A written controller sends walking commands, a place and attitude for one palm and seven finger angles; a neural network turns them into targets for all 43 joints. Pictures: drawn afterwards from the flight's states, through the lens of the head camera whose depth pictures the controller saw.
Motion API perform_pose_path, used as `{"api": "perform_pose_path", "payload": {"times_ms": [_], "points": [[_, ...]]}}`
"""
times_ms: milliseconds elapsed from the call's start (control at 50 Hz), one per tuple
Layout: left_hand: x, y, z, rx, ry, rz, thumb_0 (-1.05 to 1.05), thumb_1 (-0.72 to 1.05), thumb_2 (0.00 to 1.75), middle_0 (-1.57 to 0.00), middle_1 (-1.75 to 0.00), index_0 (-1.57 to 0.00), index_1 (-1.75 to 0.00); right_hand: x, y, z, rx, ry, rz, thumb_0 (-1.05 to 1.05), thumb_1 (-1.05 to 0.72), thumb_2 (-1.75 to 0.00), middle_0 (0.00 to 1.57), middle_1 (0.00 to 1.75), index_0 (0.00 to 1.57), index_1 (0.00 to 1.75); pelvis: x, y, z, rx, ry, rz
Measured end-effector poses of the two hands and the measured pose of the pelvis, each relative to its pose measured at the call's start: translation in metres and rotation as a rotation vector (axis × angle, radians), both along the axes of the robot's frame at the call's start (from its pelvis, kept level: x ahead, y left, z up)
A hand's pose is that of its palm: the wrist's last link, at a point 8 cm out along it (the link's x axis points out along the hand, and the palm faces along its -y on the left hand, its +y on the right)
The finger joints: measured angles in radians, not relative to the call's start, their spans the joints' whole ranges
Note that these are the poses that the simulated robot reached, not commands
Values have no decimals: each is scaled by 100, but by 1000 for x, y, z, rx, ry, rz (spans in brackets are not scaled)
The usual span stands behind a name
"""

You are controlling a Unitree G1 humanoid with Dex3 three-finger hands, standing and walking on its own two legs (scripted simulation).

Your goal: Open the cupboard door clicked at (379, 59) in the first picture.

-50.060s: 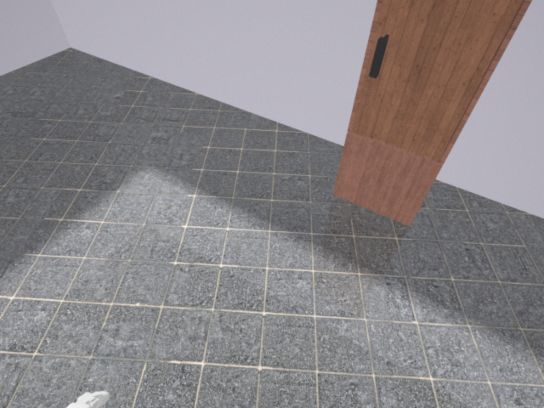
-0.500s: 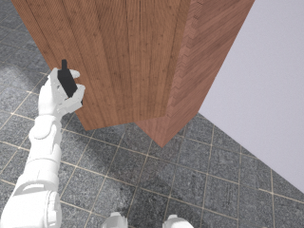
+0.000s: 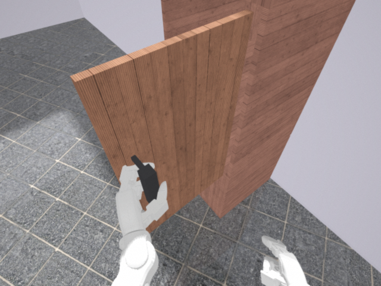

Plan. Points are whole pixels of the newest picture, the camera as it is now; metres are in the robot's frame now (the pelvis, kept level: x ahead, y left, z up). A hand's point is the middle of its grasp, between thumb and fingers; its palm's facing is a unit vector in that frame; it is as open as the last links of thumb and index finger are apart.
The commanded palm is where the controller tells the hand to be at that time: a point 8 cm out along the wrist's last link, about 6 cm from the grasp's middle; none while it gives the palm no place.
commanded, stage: open thumb and fingers to let go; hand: left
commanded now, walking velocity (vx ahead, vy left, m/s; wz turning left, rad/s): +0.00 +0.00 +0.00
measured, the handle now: (145, 180) +0.33 +0.11 +0.04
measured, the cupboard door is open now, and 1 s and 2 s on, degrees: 93 93 97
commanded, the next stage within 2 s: slide the hand sideways off the handle in 0.92 s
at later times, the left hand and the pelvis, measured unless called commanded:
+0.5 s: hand (161, 200) +0.28 +0.07 +0.05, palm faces +0.36 -0.93 +0.00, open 10.4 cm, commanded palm +0.24 +0.11 +0.05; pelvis -0.02 -0.02 +0.00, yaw +2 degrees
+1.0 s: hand (163, 202) +0.28 +0.07 +0.05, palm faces +0.30 -0.96 -0.01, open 15.1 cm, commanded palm +0.24 +0.10 +0.05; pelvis -0.03 +0.01 -0.01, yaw +1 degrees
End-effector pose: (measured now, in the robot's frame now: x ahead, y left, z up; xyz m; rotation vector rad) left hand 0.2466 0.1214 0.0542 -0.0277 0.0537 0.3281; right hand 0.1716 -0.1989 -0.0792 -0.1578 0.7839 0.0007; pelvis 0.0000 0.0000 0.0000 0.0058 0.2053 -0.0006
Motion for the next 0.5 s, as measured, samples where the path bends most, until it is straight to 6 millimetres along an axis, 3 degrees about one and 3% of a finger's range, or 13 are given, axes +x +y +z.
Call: {"api": "perform_pose_path", "payload": {"times_ms": [140,300,500], "points": [[-2,-8,-2,33,-24,66,3,57,71,-28,-125,-27,-130,-6,-22,-14,-45,39,30,1,-90,-90,20,30,20,30,-5,-15,-4,5,6,38],[0,-7,-3,48,-24,64,1,51,73,-30,-128,-30,-130,-28,-43,-32,-63,120,7,1,-90,-90,20,30,20,30,-12,-23,-5,18,20,47],[-2,-6,-4,26,-28,42,1,6,54,-29,-123,-31,-124,-46,-43,-32,-57,121,-17,1,-90,-90,19,30,20,30,-19,-19,-4,18,9,39]]}}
